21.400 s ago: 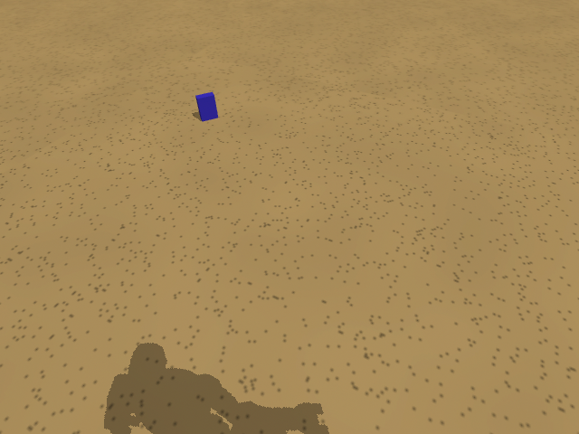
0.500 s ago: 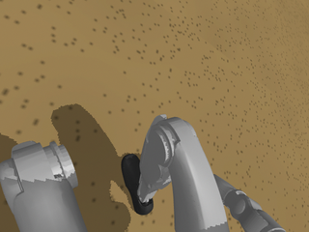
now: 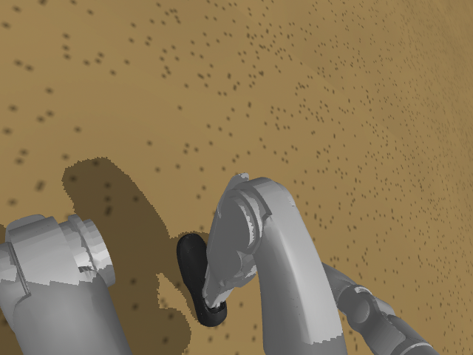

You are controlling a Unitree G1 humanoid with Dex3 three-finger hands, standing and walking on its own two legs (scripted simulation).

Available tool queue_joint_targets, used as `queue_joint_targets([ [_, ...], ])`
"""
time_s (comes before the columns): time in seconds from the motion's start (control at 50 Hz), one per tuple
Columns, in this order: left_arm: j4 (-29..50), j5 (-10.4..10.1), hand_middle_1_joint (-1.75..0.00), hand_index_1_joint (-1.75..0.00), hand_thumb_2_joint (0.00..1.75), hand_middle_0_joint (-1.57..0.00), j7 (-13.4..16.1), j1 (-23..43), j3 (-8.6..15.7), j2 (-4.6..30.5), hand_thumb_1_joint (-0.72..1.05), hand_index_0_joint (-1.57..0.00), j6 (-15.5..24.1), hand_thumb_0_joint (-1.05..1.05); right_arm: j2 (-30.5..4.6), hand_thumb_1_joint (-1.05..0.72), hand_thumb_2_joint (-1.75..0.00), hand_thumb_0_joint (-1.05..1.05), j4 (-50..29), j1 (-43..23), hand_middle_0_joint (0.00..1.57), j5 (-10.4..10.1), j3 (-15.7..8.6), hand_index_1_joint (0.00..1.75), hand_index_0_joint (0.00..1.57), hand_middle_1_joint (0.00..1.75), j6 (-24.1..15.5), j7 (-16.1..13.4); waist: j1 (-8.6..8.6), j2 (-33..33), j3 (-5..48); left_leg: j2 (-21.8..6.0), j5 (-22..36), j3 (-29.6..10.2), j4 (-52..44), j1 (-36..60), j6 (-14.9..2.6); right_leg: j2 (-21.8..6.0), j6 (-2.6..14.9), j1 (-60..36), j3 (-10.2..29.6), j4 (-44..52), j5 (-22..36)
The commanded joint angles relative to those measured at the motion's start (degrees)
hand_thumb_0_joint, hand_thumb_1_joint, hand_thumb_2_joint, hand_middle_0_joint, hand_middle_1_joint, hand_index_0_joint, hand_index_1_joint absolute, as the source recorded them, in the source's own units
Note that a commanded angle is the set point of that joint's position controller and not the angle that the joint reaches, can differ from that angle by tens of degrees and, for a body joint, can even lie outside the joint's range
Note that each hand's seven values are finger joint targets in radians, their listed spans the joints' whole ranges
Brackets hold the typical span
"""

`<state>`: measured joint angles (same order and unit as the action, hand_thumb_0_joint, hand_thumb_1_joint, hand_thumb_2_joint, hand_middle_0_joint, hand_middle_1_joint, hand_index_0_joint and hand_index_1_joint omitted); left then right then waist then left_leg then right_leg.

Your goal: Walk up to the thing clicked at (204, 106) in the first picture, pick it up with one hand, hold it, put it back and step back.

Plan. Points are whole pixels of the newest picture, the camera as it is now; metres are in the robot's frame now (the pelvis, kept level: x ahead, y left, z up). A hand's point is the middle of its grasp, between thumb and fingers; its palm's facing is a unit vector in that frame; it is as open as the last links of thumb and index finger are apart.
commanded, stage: loosen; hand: left
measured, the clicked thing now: out of the picture +0.45 +0.34 -0.20
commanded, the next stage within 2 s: open in 0.16 s
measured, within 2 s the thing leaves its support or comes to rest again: rests again in 0.52 s
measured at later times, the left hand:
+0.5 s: hand out of the picture +0.42 +0.37 -0.17, palm faces +0.62 -0.79 +0.01, open 10.7 cm
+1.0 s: hand out of the picture +0.42 +0.37 -0.17, palm faces +0.62 -0.78 +0.01, open 15.9 cm
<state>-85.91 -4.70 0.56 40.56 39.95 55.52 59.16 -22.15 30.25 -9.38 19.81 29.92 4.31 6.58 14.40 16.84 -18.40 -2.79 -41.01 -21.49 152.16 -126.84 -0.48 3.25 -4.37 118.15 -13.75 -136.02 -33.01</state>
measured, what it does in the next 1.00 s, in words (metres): stands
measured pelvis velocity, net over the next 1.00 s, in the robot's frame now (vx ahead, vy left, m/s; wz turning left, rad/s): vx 0.00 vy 0.00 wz -0.01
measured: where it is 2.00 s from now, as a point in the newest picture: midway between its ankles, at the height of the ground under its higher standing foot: (150, 330)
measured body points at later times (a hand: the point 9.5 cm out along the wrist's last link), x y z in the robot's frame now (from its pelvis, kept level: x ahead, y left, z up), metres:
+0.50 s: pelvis +0.00 +0.00 +0.00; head +0.23 +0.20 +0.33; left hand +0.39 +0.41 -0.17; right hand +0.17 -0.25 -0.03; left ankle +0.08 +0.12 -0.25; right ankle +0.15 -0.13 -0.25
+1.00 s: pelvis +0.00 +0.00 +0.00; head +0.22 +0.21 +0.32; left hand +0.39 +0.41 -0.17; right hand +0.17 -0.24 -0.02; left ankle +0.08 +0.12 -0.25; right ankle +0.15 -0.12 -0.25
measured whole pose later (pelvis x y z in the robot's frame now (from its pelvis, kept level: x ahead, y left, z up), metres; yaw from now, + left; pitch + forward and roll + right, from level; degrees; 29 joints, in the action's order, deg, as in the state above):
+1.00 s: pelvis +0.00 +0.00 +0.00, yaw -1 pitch +11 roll -19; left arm -85.3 -4.0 1.8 40.2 40.6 56.5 59.5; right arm -22.1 29.3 -9.6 20.2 31.0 4.6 6.6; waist 14.3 17.5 -18.9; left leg -3.0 -40.9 -22.4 152.3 -126.3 -1.1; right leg 3.8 -4.4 117.0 -14.5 -135.2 -32.4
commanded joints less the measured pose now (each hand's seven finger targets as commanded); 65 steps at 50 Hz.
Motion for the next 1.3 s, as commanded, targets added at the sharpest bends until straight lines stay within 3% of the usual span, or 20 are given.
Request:
queue_joint_targets([
  [0.0,7.57,-0.59,-1.33,-1.32,1.16,-1.32,0.35,11.38,-0.36,13.31,0.21,-1.35,4.87,0.0,-21.18,-0.89,-0.9,0.0,-0.4,2.04,0.2,0.51,-6.79,0.3,0.2,0.3,0.65,-1.11,6.32,-35.1,31.01,-3.59,6.64,3.8,-21.0,21.74,2.23,1.95,4.15,-14.28,-6.9,7.24,6.72],
  [0.08,7.42,-0.58,-1.31,-1.27,1.08,-1.32,0.4,11.6,-0.75,13.28,0.21,-1.37,5.2,0.0,-21.26,-0.89,-0.89,0.0,-0.23,1.99,0.2,0.69,-6.6,0.3,0.2,0.3,0.63,-1.22,6.63,-34.95,31.41,-3.74,7.52,3.59,-20.68,22.54,2.31,2.03,4.06,-14.3,-7.0,7.24,7.34],
  [0.14,6.72,-0.79,-1.14,-1.09,0.85,-1.2,1.11,10.21,0.67,13.76,0.06,-1.26,5.35,0.0,-21.39,-0.89,-0.89,0.0,-0.2,2.34,0.2,0.88,-6.47,0.3,0.2,0.3,0.88,-1.22,6.02,-35.32,32.99,-3.71,9.54,3.48,-20.43,23.87,2.52,2.06,3.97,-15.65,-7.24,6.95,8.79],
  [0.18,7.57,-0.7,-1.03,-0.97,0.73,-1.11,1.12,11.33,0.04,14.08,0.01,-1.17,5.56,0.0,-21.29,-0.89,-0.89,0.0,-0.38,1.71,0.2,0.89,-6.25,0.3,0.2,0.3,0.96,-1.25,6.25,-35.6,32.08,-3.79,9.3,3.43,-20.45,23.24,2.43,2.06,4.05,-15.13,-7.16,6.84,8.65],
  [0.24,6.93,-0.58,-0.91,-0.86,0.62,-1.02,1.33,10.18,0.24,14.02,-0.1,-1.07,5.18,0.0,-21.01,-0.89,-0.89,0.0,-0.48,1.78,0.2,0.99,-6.15,0.3,0.2,0.3,1.04,-1.21,5.89,-35.26,31.78,-3.7,9.08,4.0,-20.4,22.73,2.29,2.26,4.12,-15.75,-6.93,7.37,8.31],
  [0.28,7.35,-0.66,-0.76,-0.74,0.57,-0.86,1.4,10.14,0.5,14.37,-0.22,-0.91,5.17,0.0,-20.85,-0.9,-0.89,0.0,-0.37,2.11,0.2,0.99,-6.1,0.3,0.2,0.3,1.1,-1.19,5.78,-34.83,32.62,-3.67,9.7,4.26,-20.07,22.82,2.15,2.37,4.01,-16.73,-6.76,7.74,8.89],
  [0.38,7.05,-0.42,-0.57,-0.55,0.41,-0.68,1.24,10.58,-0.38,13.45,-0.3,-0.7,4.79,0.0,-21.03,-0.9,-0.89,0.0,-0.33,1.9,0.2,1.01,-6.22,0.3,0.2,0.3,1.16,-1.27,6.27,-35.79,32.68,-4.06,10.08,3.33,-20.71,24.46,2.56,2.32,4.11,-15.11,-7.05,6.95,8.96],
  [0.52,6.49,-0.6,-0.44,-0.42,0.31,-0.55,1.2,11.08,-1.23,13.62,-0.38,-0.58,4.65,0.0,-20.81,-0.9,-0.89,0.0,-0.88,1.27,0.2,0.76,-6.06,0.3,0.2,0.3,0.98,-1.22,6.38,-33.32,30.33,-3.77,5.04,4.0,-20.54,20.26,1.63,2.57,4.12,-14.6,-6.99,8.27,5.54],
  [0.6,6.25,-0.9,-0.36,-0.35,0.25,-0.48,1.36,10.64,-0.41,14.07,-0.4,-0.5,4.71,0.0,-20.93,-0.9,-0.89,0.0,-1.18,1.31,0.2,0.62,-6.04,0.3,0.2,0.3,0.67,-1.18,5.93,-32.81,31.03,-3.79,5.0,3.74,-20.54,20.44,1.6,2.67,4.11,-14.76,-7.06,8.18,5.52],
  [0.66,6.16,-0.7,-0.3,-0.29,0.22,-0.42,1.46,10.32,-0.45,13.36,-0.42,-0.43,4.83,0.0,-20.87,-0.9,-0.89,0.0,-0.88,1.99,0.2,0.81,-6.0,0.3,0.2,0.3,0.8,-1.27,6.1,-33.76,31.44,-3.91,7.41,3.34,-20.93,22.11,2.01,2.59,4.1,-15.33,-7.29,7.77,7.19],
  [0.84,6.79,0.16,-0.16,-0.15,0.11,-0.28,1.93,11.01,-1.08,13.85,-0.5,-0.29,4.91,0.0,-21.2,-0.9,-0.9,0.0,-0.77,1.61,0.2,0.96,-6.12,0.3,0.2,0.3,0.9,-1.13,6.31,-35.94,30.19,-4.11,7.32,2.8,-21.52,22.97,2.42,2.33,4.18,-13.83,-7.54,7.15,6.9],
  [0.94,10.98,0.21,-0.17,-0.15,0.16,-0.2,1.65,10.54,1.75,17.97,-0.5,-0.21,5.09,0.0,-21.44,-0.9,-0.9,0.0,-0.92,1.81,0.2,0.78,-6.41,0.3,0.2,0.3,1.08,-1.24,4.69,-37.31,32.12,-3.94,8.34,3.42,-21.5,23.7,2.39,2.25,4.22,-15.15,-7.16,7.21,7.39],
  [1.0,14.78,-0.03,-0.12,-0.11,0.12,-0.15,0.46,8.62,4.65,20.42,-0.52,-0.17,3.99,0.0,-21.12,-0.9,-0.9,0.0,-0.4,3.07,0.2,0.5,-7.37,0.3,0.2,0.3,1.2,-1.45,2.54,-39.06,35.52,-3.76,10.6,4.58,-21.63,25.31,2.52,2.31,4.41,-16.59,-6.34,7.24,8.62],
  [1.06,18.52,-0.69,-0.12,-0.11,0.1,-0.15,-1.2,5.95,6.54,20.26,-0.57,-0.16,1.63,0.0,-21.0,-0.91,-0.9,0.0,-0.11,4.08,0.2,-0.27,-9.11,0.3,0.2,0.3,1.27,-1.59,0.75,-42.32,37.42,-3.75,11.41,4.92,-23.44,27.5,3.04,2.01,4.73,-14.96,-5.86,6.78,8.4],
  [1.12,24.92,-1.7,-0.11,-0.09,0.07,-0.14,-3.94,1.92,6.19,16.54,-0.61,-0.16,-2.0,0.0,-20.18,-0.91,-0.9,0.0,-0.08,5.79,0.2,-1.7,-12.03,0.3,0.2,0.3,1.18,-1.7,-1.66,-44.74,41.47,-3.49,13.41,5.91,-24.97,30.04,3.39,1.64,5.05,-13.65,-4.83,7.03,9.04],
  [1.14,26.66,-2.34,-0.1,-0.09,0.06,-0.14,-5.39,1.93,3.98,13.2,-0.6,-0.17,-3.14,0.0,-19.89,-0.91,-0.9,0.0,-0.4,6.1,0.2,-2.52,-12.9,0.3,0.2,0.3,1.17,-1.8,-1.0,-45.06,41.37,-3.27,12.18,5.98,-25.9,28.94,3.26,1.46,5.22,-12.63,-4.87,6.94,8.5],
  [1.18,27.91,-3.83,-0.11,-0.09,0.04,-0.16,-7.64,-2.64,3.69,9.99,-0.61,-0.19,-6.06,0.0,-19.69,-0.91,-0.9,0.0,-0.12,6.79,0.2,-4.35,-15.1,0.3,0.2,0.3,0.58,-2.06,-2.55,-43.0,40.02,-3.06,10.01,6.27,-26.94,26.95,2.93,1.09,5.28,-9.94,-4.46,7.24,7.23],
  [1.22,31.09,-6.02,-0.14,-0.11,0.06,-0.17,-9.49,-2.79,1.36,4.56,-0.61,-0.21,-8.36,0.0,-18.88,-0.91,-0.89,0.0,-0.24,7.56,0.2,-5.96,-16.82,0.3,0.2,0.3,-0.11,-2.07,-2.09,-39.07,40.58,-2.53,7.87,6.93,-26.65,24.03,2.2,0.94,5.29,-9.28,-3.96,7.98,6.26],
  [1.26,33.03,-8.11,-0.15,-0.11,0.07,-0.17,-11.18,-3.04,-1.5,-1.02,-0.61,-0.21,-10.34,0.0,-17.39,-0.9,-0.89,0.0,0.43,8.19,0.2,-7.68,-18.18,0.3,0.2,0.3,-1.17,-2.02,-2.76,-35.46,39.89,-1.94,4.15,7.75,-26.46,20.9,1.41,0.8,5.35,-7.75,-3.31,9.24,4.2],
  [1.28,33.33,-8.73,-0.18,-0.13,0.08,-0.18,-11.62,-3.26,-1.65,-1.87,-0.61,-0.23,-11.08,0.0,-17.21,-0.89,-0.88,0.0,0.79,9.01,0.2,-8.37,-18.72,0.3,0.2,0.3,-1.54,-2.03,-2.96,-34.94,39.28,-1.7,2.49,7.73,-27.16,20.16,1.23,0.53,5.35,-7.01,-3.22,9.41,3.18],
])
